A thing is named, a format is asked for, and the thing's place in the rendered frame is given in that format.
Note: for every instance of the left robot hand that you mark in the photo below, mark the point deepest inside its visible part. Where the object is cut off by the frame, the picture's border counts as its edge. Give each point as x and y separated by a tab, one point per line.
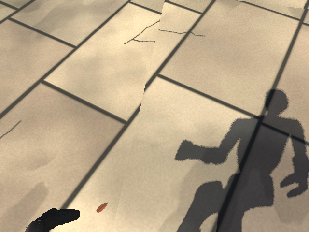
51	219

